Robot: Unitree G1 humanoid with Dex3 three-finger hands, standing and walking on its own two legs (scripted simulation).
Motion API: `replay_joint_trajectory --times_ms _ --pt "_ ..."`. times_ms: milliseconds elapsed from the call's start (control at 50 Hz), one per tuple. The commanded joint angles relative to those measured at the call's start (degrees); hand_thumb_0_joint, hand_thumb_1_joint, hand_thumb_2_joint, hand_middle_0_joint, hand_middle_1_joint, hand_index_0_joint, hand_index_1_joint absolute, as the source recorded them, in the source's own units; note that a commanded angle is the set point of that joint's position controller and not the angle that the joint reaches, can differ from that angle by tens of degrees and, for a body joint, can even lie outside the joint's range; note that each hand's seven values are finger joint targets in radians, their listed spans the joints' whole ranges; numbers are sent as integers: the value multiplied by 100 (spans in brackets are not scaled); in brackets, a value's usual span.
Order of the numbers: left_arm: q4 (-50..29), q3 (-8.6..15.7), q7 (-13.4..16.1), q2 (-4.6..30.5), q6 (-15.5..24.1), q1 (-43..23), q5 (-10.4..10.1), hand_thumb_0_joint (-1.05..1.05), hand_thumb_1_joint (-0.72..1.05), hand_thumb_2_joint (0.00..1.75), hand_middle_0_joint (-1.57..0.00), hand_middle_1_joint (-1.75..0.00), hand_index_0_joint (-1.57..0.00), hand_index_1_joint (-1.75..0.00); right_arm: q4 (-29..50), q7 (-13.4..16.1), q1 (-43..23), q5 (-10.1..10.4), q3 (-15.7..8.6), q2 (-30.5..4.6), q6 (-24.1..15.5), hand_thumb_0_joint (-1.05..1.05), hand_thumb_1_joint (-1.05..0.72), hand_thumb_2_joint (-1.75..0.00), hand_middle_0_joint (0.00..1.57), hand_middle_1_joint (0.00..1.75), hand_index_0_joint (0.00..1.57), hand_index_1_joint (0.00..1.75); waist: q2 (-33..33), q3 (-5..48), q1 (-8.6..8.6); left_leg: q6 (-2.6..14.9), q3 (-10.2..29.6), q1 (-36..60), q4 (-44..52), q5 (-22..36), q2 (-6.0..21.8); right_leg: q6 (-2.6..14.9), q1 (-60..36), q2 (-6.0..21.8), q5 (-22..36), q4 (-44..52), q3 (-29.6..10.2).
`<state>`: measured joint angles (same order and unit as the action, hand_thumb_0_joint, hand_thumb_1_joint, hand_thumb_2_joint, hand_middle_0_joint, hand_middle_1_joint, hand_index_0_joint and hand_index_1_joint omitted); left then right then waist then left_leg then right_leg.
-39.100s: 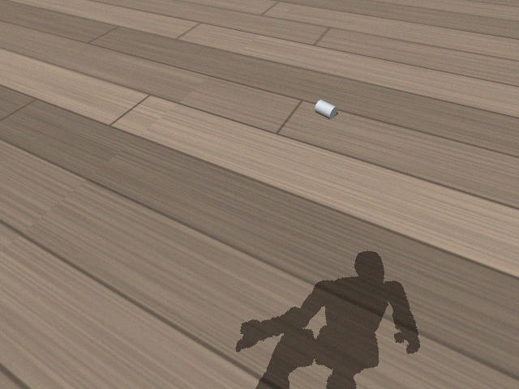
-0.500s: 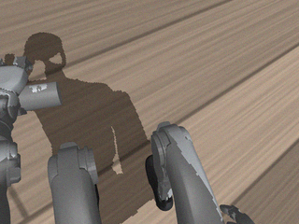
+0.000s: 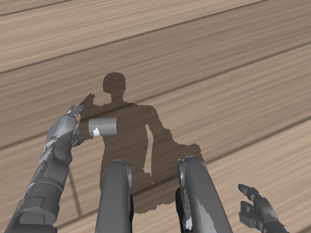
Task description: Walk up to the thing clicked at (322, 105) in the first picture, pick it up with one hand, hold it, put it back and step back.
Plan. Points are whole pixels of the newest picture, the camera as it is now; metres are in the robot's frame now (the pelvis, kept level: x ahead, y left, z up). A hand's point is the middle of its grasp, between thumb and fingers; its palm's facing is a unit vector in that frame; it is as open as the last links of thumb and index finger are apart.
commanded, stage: home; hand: left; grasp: from above
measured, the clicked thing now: (104, 126) +0.50 +0.23 -0.43
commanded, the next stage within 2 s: none
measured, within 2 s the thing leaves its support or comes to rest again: neither
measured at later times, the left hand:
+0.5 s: hand (49, 173) +0.26 +0.20 +0.09, palm faces +0.09 -0.97 -0.24, open 7.4 cm
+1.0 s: hand out of the picture +0.22 +0.20 +0.19, palm faces +0.13 -0.97 -0.19, open 7.4 cm
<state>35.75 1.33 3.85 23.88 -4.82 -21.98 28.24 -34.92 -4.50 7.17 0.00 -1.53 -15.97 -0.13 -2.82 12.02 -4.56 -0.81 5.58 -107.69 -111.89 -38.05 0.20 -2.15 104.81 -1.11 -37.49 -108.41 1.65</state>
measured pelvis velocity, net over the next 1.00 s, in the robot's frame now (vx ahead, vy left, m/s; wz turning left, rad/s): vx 0.07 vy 0.01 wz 0.08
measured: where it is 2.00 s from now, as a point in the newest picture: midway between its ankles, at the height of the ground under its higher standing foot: (156, 225)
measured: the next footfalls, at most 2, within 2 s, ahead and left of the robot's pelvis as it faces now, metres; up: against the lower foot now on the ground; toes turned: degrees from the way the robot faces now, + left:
none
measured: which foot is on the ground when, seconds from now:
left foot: down 0.00-1.00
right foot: down 0.00-1.00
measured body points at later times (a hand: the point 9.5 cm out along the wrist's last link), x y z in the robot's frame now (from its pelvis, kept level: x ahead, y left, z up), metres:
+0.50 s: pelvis +0.04 +0.00 +0.17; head +0.12 +0.03 +0.62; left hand +0.25 +0.25 +0.11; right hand +0.22 -0.22 +0.09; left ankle +0.07 +0.12 -0.44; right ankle +0.08 -0.14 -0.44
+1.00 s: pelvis +0.07 +0.01 +0.24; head +0.09 +0.01 +0.69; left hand +0.21 +0.25 +0.21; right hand +0.27 -0.22 +0.19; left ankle +0.07 +0.12 -0.44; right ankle +0.08 -0.14 -0.44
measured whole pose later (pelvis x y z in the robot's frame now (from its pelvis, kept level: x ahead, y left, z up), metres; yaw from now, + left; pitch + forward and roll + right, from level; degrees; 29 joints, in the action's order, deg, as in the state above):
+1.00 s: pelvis +0.07 +0.01 +0.24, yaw +5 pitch +10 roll -3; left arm -7.0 1.6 1.1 12.7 -26.3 29.0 -3.3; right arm -28.5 10.1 15.8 0.3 1.7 -12.8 -12.6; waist -2.9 9.8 -2.2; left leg -0.4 4.4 -39.9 -57.8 -27.8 0.9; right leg -1.5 36.4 -0.2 -26.6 -53.1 2.0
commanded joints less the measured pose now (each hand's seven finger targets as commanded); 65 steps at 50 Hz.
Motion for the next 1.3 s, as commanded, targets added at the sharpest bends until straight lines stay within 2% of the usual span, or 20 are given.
replay_joint_trajectory --times_ms 0,20,60,80,120,200,220,260,280,300,320,380,480,620,700,860,920,1000,1060,1280 --pt "-1765 299 57 715 -4 -444 -624 0 90 90 -20 -30 -20 -30 620 254 358 115 -317 -850 -267 0 -90 -90 20 30 20 30 -517 2639 -60 208 -93 2844 2168 329 15 408 -2087 -36 646 1844 198" --pt "-2087 371 73 732 -42 -374 -762 0 90 90 -20 -30 -20 -30 692 294 315 126 -312 -851 -300 0 -90 -90 20 30 20 30 -607 2818 -40 196 -51 3087 2294 324 18 402 -2254 -27 671 1919 188" --pt "-2284 278 81 524 -223 116 -1054 0 90 90 -20 -30 -20 -30 799 384 185 153 -286 -795 -347 0 -90 -90 20 30 20 30 -502 2809 -49 199 -124 3366 2457 462 8 387 -2547 -31 759 2175 161" --pt "-2608 376 110 563 -306 223 -1269 0 90 90 -20 -30 -20 -30 884 437 161 167 -276 -784 -367 0 -90 -90 20 30 20 30 -425 2860 -45 219 -122 3484 2595 363 -14 369 -2806 -22 675 2395 119" --pt "-2663 262 148 375 -494 677 -1587 0 90 90 -20 -30 -20 -30 922 549 22 189 -204 -702 -427 0 -90 -90 20 30 20 30 -278 2528 -101 241 -175 3621 2855 249 -19 345 -3119 -31 553 2758 73" --pt "-3365 412 186 368 -777 1246 -2175 0 90 90 -20 -30 -20 -30 1081 739 -49 214 -134 -644 -555 0 -90 -90 20 30 20 30 -420 2480 -13 218 -105 4347 3434 307 -7 340 -3640 -24 583 3246 27" --pt "-3393 287 182 210 -869 1397 -2249 0 90 90 -20 -30 -20 -30 1051 784 -31 224 -114 -617 -581 0 -90 -90 20 30 20 30 -408 2288 -65 203 -99 4496 3605 403 7 343 -3734 -6 659 3374 14" --pt "-3566 317 210 88 -1000 1614 -2440 0 90 90 -20 -30 -20 -30 1090 876 20 233 -38 -555 -646 0 -90 -90 20 30 20 30 -441 2042 -91 191 8 4763 3935 352 16 334 -3933 -9 656 3621 26" --pt "-3592 466 245 148 -1090 1820 -2541 0 90 90 -20 -30 -20 -30 1119 930 71 239 -2 -529 -670 0 -90 -90 20 30 20 30 -347 1959 8 201 25 4898 4080 300 16 329 -4114 -20 628 3811 17" --pt "-3634 328 246 -78 -1169 2070 -2614 0 90 90 -20 -30 -20 -30 1132 978 103 251 42 -472 -702 0 -90 -90 20 30 20 30 -329 1795 -54 193 23 5008 4243 361 9 328 -4277 -14 672 3977 16" --pt "-3719 429 255 -72 -1241 2166 -2709 0 90 90 -20 -30 -20 -30 1136 1022 153 250 67 -461 -733 0 -90 -90 20 30 20 30 -300 1793 -5 194 14 5162 4360 437 15 329 -4477 -14 750 4117 15" --pt "-3940 418 236 -256 -1410 2617 -2920 0 90 90 -20 -30 -20 -30 1140 1197 237 246 136 -389 -861 0 -90 -90 20 30 20 30 -311 1524 -32 168 1 5550 4718 901 27 321 -4943 -21 1122 4478 50" --pt "-4354 474 188 -442 -1643 3649 -3131 0 90 90 -20 -30 -20 -30 1223 1390 536 209 170 -315 -1018 0 -90 -90 20 30 20 30 -249 1394 61 120 -109 6404 5225 2048 30 311 -5902 -45 1989 5054 111" --pt "-5140 417 89 -533 -1818 4617 -3180 0 90 90 -20 -30 -20 -30 1423 1532 685 157 155 -235 -1209 0 -90 -90 20 30 20 30 -195 803 172 118 -231 7063 5968 2383 -1 278 -6727 -91 2279 5871 198" --pt "-5302 325 -8 -638 -1886 4998 -3183 0 90 90 -20 -30 -20 -30 1486 1568 693 133 143 -242 -1315 0 -90 -90 20 30 20 30 33 382 142 148 -198 7187 6208 2340 -4 256 -6891 -103 2240 6153 249" --pt "-5356 367 -192 -573 -1901 5015 -3130 0 90 90 -20 -30 -20 -30 1463 1578 656 62 58 -343 -1535 0 -90 -90 20 30 20 30 118 77 149 156 -251 7363 6387 2361 -15 241 -7000 -90 2179 6312 283" --pt "-5372 366 -242 -545 -1847 4884 -3091 0 90 90 -20 -30 -20 -30 1440 1557 633 33 38 -364 -1584 0 -90 -90 20 30 20 30 -99 33 163 127 -238 7402 6433 2274 -14 246 -6951 -78 2098 6294 280" --pt "-5392 359 -254 -517 -1836 4841 -3068 0 90 90 -20 -30 -20 -30 1438 1543 545 40 62 -372 -1638 0 -90 -90 20 30 20 30 -88 -14 186 137 -217 7424 6515 2058 -21 235 -6976 -82 1941 6343 272" --pt "-5447 389 -238 -500 -1836 4869 -3080 0 90 90 -20 -30 -20 -30 1418 1540 558 31 64 -372 -1657 0 -90 -90 20 30 20 30 -55 215 189 145 -237 7488 6454 2213 -44 235 -7100 -73 2091 6336 242" --pt "-5381 392 -216 -503 -1800 4935 -3073 0 90 90 -20 -30 -20 -30 1389 1565 511 33 67 -351 -1678 0 -90 -90 20 30 20 30 22 126 246 160 -278 7348 6386 2182 -47 226 -7075 -59 2093 6321 224"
